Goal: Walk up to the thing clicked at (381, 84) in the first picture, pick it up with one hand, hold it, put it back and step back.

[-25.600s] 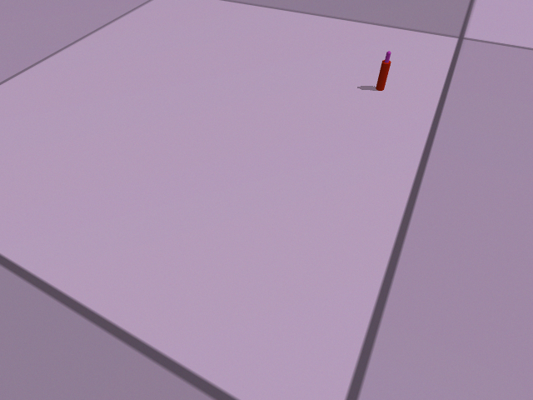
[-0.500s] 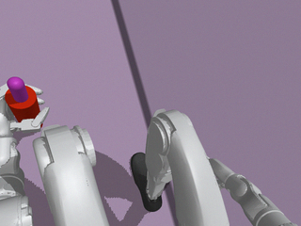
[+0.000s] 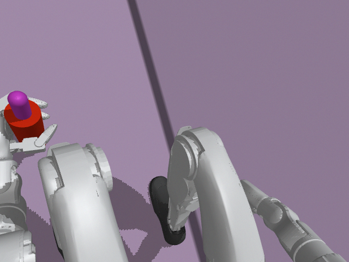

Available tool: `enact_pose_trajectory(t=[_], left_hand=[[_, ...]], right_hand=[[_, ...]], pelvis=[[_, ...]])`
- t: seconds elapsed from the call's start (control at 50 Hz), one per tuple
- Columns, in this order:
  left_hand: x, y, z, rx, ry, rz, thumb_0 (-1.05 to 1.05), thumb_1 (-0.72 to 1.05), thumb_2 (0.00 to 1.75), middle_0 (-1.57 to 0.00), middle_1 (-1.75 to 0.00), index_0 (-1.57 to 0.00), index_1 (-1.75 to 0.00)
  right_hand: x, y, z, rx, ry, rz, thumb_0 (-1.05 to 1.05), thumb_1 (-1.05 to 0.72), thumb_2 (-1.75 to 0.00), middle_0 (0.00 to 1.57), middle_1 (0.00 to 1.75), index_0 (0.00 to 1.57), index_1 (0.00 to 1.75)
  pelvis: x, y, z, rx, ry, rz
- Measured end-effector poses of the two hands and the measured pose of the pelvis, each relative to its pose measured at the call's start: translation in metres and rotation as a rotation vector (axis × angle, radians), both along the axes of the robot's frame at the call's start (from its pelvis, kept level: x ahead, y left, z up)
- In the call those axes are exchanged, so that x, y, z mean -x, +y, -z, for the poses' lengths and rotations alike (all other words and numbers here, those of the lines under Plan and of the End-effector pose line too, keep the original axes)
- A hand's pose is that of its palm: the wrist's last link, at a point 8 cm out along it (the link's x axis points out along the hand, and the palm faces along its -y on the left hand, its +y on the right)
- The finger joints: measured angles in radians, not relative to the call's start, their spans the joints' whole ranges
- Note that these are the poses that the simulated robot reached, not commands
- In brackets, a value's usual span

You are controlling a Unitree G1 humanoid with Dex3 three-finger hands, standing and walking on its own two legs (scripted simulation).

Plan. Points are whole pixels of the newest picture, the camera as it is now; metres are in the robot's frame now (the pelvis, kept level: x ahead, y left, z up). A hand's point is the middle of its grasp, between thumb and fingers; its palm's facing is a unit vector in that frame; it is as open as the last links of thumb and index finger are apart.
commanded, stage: open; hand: left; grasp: from the side
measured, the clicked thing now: (27, 124) +0.38 +0.24 -0.14
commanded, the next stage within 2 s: withdraw in 0.24 s
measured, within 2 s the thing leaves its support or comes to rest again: neither
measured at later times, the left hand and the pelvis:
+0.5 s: hand (31, 125) +0.38 +0.24 -0.14, palm faces +0.09 -1.00 +0.02, open 11.0 cm; pelvis +0.00 +0.00 +0.00, yaw +0 degrees
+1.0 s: hand out of the picture +0.34 +0.34 -0.01, palm faces +0.16 -0.93 -0.32, open 15.7 cm; pelvis +0.01 -0.01 +0.06, yaw +5 degrees
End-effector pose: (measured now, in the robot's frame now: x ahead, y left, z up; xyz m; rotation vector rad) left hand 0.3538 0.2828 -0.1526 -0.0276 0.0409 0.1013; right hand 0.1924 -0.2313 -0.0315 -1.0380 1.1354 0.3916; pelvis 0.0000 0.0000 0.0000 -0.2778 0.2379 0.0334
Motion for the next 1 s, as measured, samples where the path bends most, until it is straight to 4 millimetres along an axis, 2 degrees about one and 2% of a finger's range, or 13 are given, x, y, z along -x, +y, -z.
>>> enact_pose_trajectory(t=[0.14, 0.34, 0.52, 0.6, 0.7, 0.82, 0.92, 1.0], left_hand=[[-0.006, -0.001, -0.01, -0.01, -0.056, 0.013, 0.02, 0.02, 0.71, -0.87, -0.8, -0.84, -0.8], [-0.002, 0.001, -0.005, -0.008, -0.022, 0.016, 0.0, -0.03, 0.55, -0.76, -0.63, -0.75, -0.63], [-0.004, 0.007, -0.011, -0.016, -0.057, 0.006, 0.0, -0.02, 0.44, -0.57, -0.45, -0.56, -0.45], [-0.006, 0.028, -0.03, -0.055, -0.108, -0.023, 0.0, -0.02, 0.41, -0.5, -0.39, -0.49, -0.39], [-0.002, 0.058, -0.067, -0.105, -0.116, -0.049, 0.0, 0.01, 0.38, -0.45, -0.34, -0.44, -0.34], [0.007, 0.07, -0.101, -0.129, -0.033, -0.012, 0.0, 0.03, 0.34, -0.41, -0.3, -0.4, -0.29], [0.023, 0.074, -0.128, -0.234, 0.115, 0.001, 0.0, -0.1, 0.23, -0.28, -0.19, -0.27, -0.19], [0.039, 0.1, -0.161, -0.321, 0.232, -0.093, 0.0, -0.28, 0.17, -0.18, -0.12, -0.17, -0.13]], right_hand=[[0.0, 0.003, -0.002, 0.0, -0.012, -0.005, 0.01, -0.9, -0.9, 0.21, 0.3, 0.21, 0.3], [0.005, 0.003, -0.005, 0.0, -0.006, -0.003, 0.01, -0.89, -0.89, 0.21, 0.3, 0.21, 0.3], [0.008, 0.0, -0.006, 0.016, -0.004, 0.009, 0.01, -0.87, -0.89, 0.21, 0.3, 0.21, 0.31], [0.007, 0.0, -0.006, 0.011, -0.015, 0.037, 0.01, -0.87, -0.89, 0.21, 0.3, 0.21, 0.31], [0.0, 0.002, -0.006, -0.035, -0.041, 0.085, 0.01, -0.87, -0.89, 0.21, 0.3, 0.21, 0.31], [-0.012, 0.005, -0.003, -0.12, -0.091, 0.167, 0.01, -0.86, -0.89, 0.21, 0.3, 0.21, 0.31], [-0.019, 0.01, -0.006, -0.209, -0.128, 0.308, 0.01, -0.87, -0.9, 0.21, 0.3, 0.21, 0.31], [-0.019, 0.013, -0.008, -0.262, -0.113, 0.394, 0.01, -0.89, -0.9, 0.21, 0.3, 0.2, 0.31]], pelvis=[[0.001, 0.001, 0.0, 0.003, -0.006, 0.004], [0.003, 0.001, -0.002, 0.005, -0.005, 0.007], [0.003, 0.001, -0.001, 0.004, -0.01, 0.007], [0.002, 0.0, -0.004, 0.001, 0.005, 0.004], [-0.002, 0.0, -0.012, -0.01, 0.056, -0.01], [-0.003, -0.001, -0.024, -0.028, 0.116, -0.024], [-0.003, -0.004, -0.044, -0.056, 0.175, -0.036], [-0.005, -0.008, -0.065, -0.081, 0.234, -0.052]])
